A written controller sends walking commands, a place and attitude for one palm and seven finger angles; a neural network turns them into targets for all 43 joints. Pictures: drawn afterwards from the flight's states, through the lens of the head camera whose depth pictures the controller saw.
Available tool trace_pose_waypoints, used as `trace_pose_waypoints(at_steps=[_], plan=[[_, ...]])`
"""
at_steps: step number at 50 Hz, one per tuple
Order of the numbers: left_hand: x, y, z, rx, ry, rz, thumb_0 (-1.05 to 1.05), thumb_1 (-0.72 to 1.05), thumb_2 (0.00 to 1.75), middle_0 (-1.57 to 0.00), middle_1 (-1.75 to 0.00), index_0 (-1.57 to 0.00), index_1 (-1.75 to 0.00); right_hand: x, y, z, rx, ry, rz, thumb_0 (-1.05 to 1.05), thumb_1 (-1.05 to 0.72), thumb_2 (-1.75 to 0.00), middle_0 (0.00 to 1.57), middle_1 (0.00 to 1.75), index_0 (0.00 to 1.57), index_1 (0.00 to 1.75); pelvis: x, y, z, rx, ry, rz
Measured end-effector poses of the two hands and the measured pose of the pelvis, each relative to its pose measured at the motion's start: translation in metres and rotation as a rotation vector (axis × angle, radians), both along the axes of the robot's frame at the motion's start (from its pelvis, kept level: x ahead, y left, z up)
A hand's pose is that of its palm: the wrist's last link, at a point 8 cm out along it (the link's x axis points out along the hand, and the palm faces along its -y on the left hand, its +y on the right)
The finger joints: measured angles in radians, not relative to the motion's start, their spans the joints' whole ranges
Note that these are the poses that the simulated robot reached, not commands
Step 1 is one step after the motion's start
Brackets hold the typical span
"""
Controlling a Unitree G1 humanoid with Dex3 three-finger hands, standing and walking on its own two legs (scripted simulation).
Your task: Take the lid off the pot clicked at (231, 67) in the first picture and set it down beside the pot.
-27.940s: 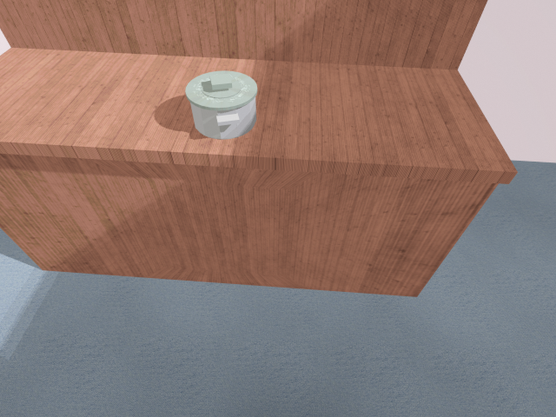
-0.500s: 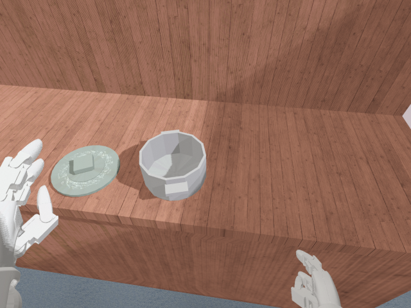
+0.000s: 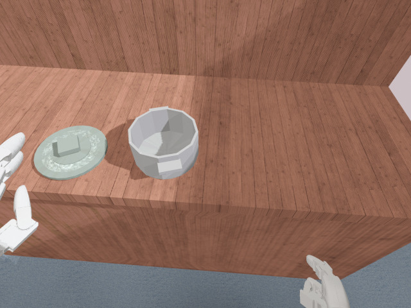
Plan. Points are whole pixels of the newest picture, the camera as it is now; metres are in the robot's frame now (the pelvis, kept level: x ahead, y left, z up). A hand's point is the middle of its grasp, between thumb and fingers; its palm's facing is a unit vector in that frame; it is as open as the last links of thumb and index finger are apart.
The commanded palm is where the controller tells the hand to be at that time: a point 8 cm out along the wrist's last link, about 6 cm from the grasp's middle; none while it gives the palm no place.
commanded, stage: step back with the hand held close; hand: left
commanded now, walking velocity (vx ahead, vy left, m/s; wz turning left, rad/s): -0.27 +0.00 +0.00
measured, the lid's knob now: (68, 145) +0.47 +0.39 -0.02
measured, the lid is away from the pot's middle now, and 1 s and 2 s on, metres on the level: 0.25 0.25 0.25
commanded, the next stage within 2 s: stop stepping back and stand still in 0.86 s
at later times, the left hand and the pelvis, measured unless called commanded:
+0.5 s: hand (27, 264) +0.15 +0.22 +0.16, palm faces +0.24 -0.86 -0.45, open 7.5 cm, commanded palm +0.07 +0.28 +0.19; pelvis -0.06 +0.00 -0.01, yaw +0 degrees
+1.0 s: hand out of the picture +0.03 +0.23 +0.16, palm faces +0.20 -0.90 -0.40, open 7.4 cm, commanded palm -0.04 +0.29 +0.19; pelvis -0.18 +0.01 -0.01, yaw -2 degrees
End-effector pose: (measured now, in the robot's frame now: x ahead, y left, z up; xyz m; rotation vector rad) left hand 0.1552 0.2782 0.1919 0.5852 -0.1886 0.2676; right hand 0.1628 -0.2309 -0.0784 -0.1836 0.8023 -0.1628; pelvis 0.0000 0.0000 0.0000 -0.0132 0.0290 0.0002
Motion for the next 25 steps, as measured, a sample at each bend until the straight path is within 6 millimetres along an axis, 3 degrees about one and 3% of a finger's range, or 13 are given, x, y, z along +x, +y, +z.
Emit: trace_pose_waypoints(at_steps=[9, 19, 25], plan=[[-0.025, -0.001, -0.027, -0.097, 0.006, -0.030, 0.02, 0.89, 0.90, -0.21, -0.30, -0.21, -0.30, -0.022, -0.002, 0.004, -0.054, 0.000, 0.004, 0.01, -0.91, -0.89, 0.20, 0.30, 0.20, 0.30, -0.024, 0.005, -0.008, -0.005, 0.004, 0.025], [-0.033, 0.007, -0.002, -0.010, -0.099, -0.027, 0.02, 0.89, 0.90, -0.21, -0.30, -0.21, -0.30, -0.039, 0.011, 0.004, -0.026, -0.047, 0.015, 0.01, -0.91, -0.89, 0.20, 0.30, 0.20, 0.30, -0.042, 0.008, -0.007, -0.016, 0.012, -0.024], [-0.042, -0.009, -0.010, -0.047, -0.090, -0.122, 0.02, 0.89, 0.90, -0.21, -0.30, -0.20, -0.30, -0.061, 0.008, 0.004, -0.014, -0.030, 0.008, 0.01, -0.90, -0.89, 0.20, 0.30, 0.20, 0.30, -0.063, 0.005, -0.007, -0.037, 0.012, -0.004]])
